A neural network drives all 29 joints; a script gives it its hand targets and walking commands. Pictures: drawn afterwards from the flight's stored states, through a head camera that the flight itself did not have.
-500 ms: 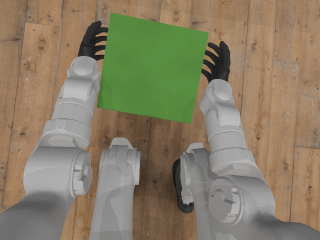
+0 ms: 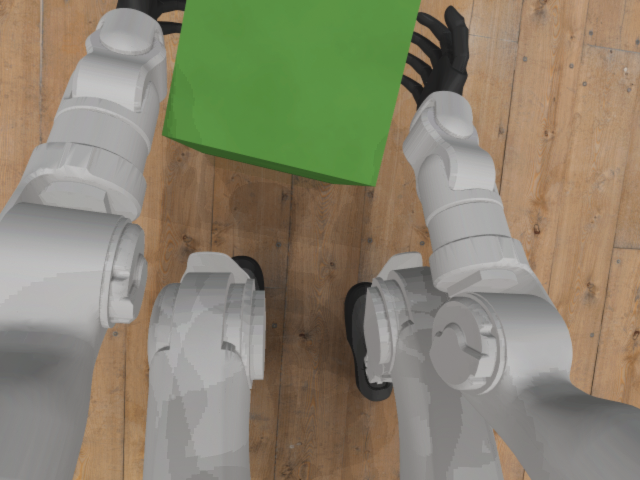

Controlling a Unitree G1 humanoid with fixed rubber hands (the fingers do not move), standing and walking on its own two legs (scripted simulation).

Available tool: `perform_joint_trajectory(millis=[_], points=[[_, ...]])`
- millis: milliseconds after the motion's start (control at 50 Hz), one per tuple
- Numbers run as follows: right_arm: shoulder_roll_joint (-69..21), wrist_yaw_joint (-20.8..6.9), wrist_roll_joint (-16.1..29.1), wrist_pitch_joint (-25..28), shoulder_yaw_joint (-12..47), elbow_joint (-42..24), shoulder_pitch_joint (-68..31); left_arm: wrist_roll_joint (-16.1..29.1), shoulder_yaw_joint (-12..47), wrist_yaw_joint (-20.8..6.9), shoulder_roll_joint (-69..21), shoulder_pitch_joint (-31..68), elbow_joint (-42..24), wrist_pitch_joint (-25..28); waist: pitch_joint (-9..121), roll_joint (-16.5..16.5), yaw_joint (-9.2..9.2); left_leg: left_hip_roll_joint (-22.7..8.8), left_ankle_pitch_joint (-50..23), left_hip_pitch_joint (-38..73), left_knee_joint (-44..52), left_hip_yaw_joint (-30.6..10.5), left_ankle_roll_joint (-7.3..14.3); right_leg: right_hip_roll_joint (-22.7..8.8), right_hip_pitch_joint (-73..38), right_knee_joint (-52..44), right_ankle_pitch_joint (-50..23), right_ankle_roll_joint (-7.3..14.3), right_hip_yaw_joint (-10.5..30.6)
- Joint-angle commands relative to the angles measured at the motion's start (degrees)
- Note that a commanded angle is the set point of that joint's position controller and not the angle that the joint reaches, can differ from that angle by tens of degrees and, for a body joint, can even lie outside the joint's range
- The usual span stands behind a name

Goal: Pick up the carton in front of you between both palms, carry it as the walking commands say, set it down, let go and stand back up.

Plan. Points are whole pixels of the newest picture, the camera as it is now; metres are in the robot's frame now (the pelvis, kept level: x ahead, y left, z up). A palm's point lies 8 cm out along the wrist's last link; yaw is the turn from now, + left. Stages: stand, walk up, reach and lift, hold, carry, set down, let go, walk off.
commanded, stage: set down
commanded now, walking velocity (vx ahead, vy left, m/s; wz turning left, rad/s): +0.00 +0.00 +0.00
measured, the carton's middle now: (287, 87) +0.51 +0.07 -0.25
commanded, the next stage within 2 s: none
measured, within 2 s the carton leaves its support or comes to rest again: neither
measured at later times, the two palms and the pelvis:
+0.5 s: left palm (147, 16) +0.54 +0.22 -0.16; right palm (444, 89) +0.51 -0.09 -0.15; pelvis +0.00 -0.01 -0.01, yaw -1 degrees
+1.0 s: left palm (142, 43) +0.52 +0.23 -0.19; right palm (439, 103) +0.50 -0.10 -0.18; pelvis +0.00 -0.01 -0.01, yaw -1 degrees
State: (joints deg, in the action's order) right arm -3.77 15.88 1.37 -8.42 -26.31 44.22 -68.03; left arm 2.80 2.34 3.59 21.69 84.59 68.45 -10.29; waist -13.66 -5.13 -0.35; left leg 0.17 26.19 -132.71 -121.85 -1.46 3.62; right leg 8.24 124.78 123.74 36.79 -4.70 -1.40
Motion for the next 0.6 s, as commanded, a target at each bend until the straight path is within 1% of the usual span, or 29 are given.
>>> perform_joint_trajectory(millis=[0, 60, 120, 260, 300, 400, 580], points=[[-41.43, -15.82, 1.85, 0.17, 24.53, -3.21, -39.44, 2.62, 7.88, -14.55, -50.14, 21.42, -8.38, 2.05, 63.82, 9.56, -2.26, 3.67, -15.17, 50.50, 8.97, -2.13, -1.31, 3.61, -11.04, -8.67, -11.50, 1.73, -3.85], [-40.22, -16.32, 0.78, -0.10, 22.72, -1.55, -39.58, 1.10, 5.80, -14.96, -48.87, 20.84, -6.32, 1.90, 60.39, 8.57, -2.47, 3.55, -11.83, 47.23, 9.01, -2.17, -0.94, 3.63, -10.16, -8.64, -9.48, 1.81, -3.89], [-39.78, -16.77, 0.13, -0.32, 21.42, -0.42, -39.37, -0.11, 3.92, -15.42, -47.80, 19.97, -4.82, 1.73, 58.23, 7.12, -2.94, 3.40, -10.08, 44.93, 8.82, -2.16, -0.52, 3.60, -9.90, -8.70, -8.48, 1.82, -3.81], [-39.27, -17.64, -2.00, -1.08, 18.60, 2.31, -36.20, -2.38, 0.47, -17.28, -46.10, 17.65, -1.99, 1.25, 54.33, 5.09, -3.55, 2.97, -10.02, 39.71, 7.78, -1.90, 0.11, 3.32, -9.59, -8.96, -8.90, 1.91, -3.25], [-39.35, -17.76, -2.64, -1.24, 17.67, 3.19, -34.81, -3.46, -0.46, -17.45, -44.81, 16.93, -1.49, 1.18, 52.76, 4.55, -3.86, 2.68, -10.00, 38.63, 7.71, -2.01, 0.26, 3.35, -8.64, -8.89, -8.98, 1.78, -3.14], [-37.06, -18.10, -4.16, -1.88, 15.12, 4.60, -32.85, -5.49, -2.38, -18.26, -42.68, 15.63, -0.01, 0.36, 48.62, 5.18, -4.07, 2.52, -7.53, 35.35, 7.96, -2.13, 0.59, 3.44, -7.25, -9.31, -7.29, 2.25, -2.81], [-30.97, -17.99, -6.93, -2.60, 10.72, 8.75, -28.95, -7.69, -5.49, -18.41, -36.28, 14.08, 3.18, -0.52, 43.28, 4.86, -3.68, 2.23, -3.32, 32.96, 8.49, -3.60, 1.23, 3.18, -5.10, -9.21, -4.76, 2.55, -2.63]])
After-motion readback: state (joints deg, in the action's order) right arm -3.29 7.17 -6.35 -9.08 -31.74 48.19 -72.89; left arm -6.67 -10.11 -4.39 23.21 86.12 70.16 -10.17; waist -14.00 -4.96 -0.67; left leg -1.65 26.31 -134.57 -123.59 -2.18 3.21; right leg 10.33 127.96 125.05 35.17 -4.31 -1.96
